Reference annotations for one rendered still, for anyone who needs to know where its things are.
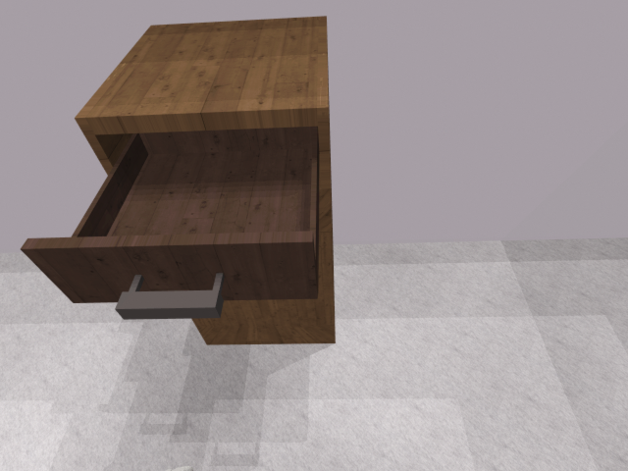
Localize drawer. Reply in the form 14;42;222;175
21;127;319;303

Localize cabinet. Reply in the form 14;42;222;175
75;16;336;345

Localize handle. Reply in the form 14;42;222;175
115;273;225;320

